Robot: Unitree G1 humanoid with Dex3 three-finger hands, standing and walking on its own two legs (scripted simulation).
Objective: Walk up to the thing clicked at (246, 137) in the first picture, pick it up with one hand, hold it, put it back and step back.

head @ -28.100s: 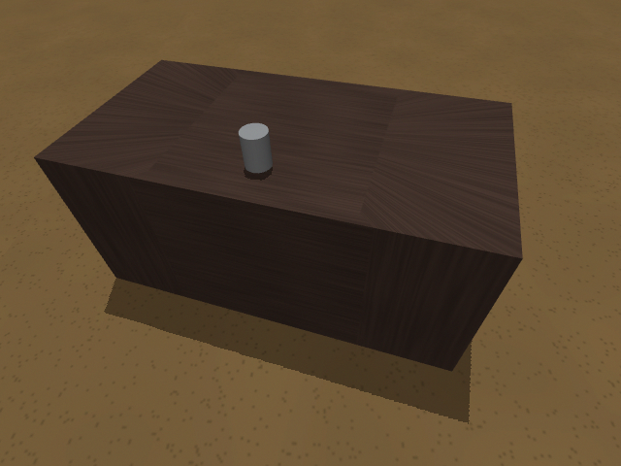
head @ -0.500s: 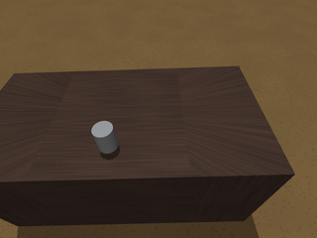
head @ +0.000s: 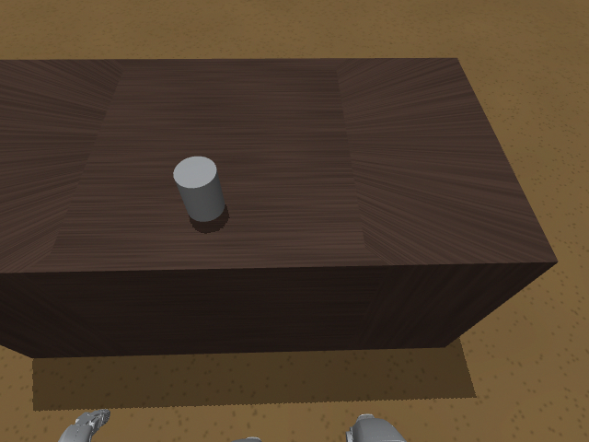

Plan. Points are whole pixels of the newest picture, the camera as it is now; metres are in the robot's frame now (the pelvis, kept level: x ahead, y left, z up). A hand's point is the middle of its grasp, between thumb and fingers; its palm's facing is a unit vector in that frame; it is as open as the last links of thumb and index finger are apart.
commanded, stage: step back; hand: left
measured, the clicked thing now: (200, 190) +0.57 +0.19 -0.10
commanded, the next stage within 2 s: none
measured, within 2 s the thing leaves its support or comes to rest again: neither
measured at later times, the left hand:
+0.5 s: hand out of the picture +0.02 +0.24 -0.12, palm faces -0.09 -0.91 -0.40, open 7.4 cm
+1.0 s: hand out of the picture -0.13 +0.27 -0.14, palm faces -0.09 -0.92 -0.37, open 7.4 cm
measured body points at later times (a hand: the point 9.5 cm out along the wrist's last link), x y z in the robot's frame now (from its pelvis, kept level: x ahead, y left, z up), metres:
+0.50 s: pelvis -0.09 -0.01 +0.02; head -0.04 -0.03 +0.46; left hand +0.03 +0.29 -0.10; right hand -0.01 -0.33 -0.11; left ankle -0.09 +0.12 -0.65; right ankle -0.09 -0.13 -0.71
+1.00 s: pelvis -0.23 +0.00 +0.01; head -0.17 +0.02 +0.46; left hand -0.12 +0.31 -0.12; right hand -0.13 -0.32 -0.08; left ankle -0.16 +0.12 -0.71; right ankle -0.29 -0.14 -0.66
